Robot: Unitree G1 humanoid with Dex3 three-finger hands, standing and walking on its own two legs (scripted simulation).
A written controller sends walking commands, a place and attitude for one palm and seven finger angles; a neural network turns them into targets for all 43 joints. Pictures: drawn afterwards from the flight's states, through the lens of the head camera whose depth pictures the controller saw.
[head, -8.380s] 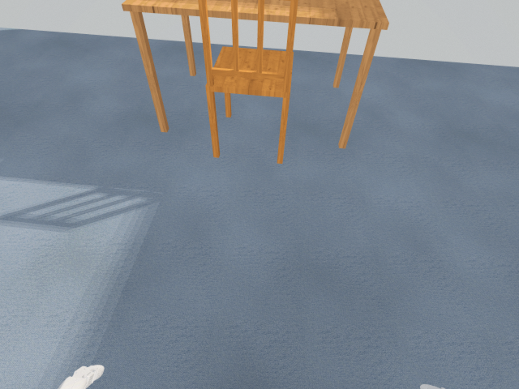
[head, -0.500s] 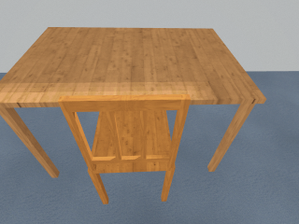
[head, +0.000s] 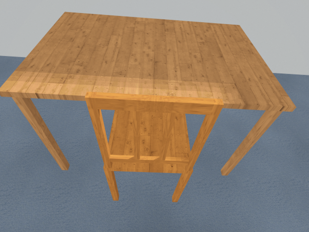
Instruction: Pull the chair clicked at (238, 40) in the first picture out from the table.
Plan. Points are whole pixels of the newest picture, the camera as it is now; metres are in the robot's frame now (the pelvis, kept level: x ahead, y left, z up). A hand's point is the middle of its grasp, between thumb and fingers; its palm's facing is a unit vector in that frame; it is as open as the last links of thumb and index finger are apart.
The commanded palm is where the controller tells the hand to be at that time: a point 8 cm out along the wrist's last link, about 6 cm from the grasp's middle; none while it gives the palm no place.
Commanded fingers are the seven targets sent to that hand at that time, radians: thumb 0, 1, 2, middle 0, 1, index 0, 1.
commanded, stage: come to a stop and stand still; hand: left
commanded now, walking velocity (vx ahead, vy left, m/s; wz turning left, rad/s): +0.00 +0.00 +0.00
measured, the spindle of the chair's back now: (137, 137) +0.44 +0.09 -0.08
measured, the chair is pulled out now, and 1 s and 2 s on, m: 0.00 0.00 0.00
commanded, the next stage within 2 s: look again from close up in 0.26 s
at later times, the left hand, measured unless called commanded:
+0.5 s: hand out of the picture -0.01 +0.17 -0.18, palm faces +0.01 -0.99 -0.17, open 7.4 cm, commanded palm none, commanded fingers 0.00 0.90 0.90 -0.20 -0.30 -0.20 -0.30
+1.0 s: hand out of the picture -0.01 +0.16 -0.18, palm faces +0.02 -0.99 -0.17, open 7.4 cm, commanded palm none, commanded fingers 0.00 0.90 0.90 -0.20 -0.30 -0.20 -0.30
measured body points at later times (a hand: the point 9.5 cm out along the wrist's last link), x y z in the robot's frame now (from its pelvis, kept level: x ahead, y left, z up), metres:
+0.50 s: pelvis +0.02 +0.00 +0.00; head +0.03 +0.02 +0.45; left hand -0.01 +0.22 -0.17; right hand +0.03 -0.23 -0.15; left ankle +0.03 +0.03 -0.74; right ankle -0.03 -0.14 -0.74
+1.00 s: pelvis +0.02 +0.00 +0.00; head +0.02 +0.01 +0.45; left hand -0.01 +0.21 -0.16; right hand +0.01 -0.23 -0.15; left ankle +0.03 +0.03 -0.74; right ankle -0.03 -0.14 -0.74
